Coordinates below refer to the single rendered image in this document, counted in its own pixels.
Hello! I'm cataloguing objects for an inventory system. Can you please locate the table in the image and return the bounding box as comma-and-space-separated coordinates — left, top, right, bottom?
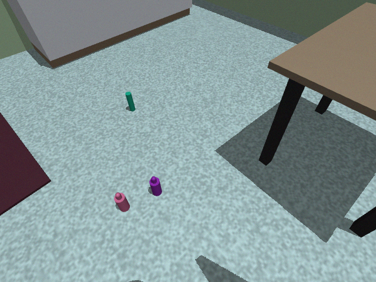
259, 2, 376, 237

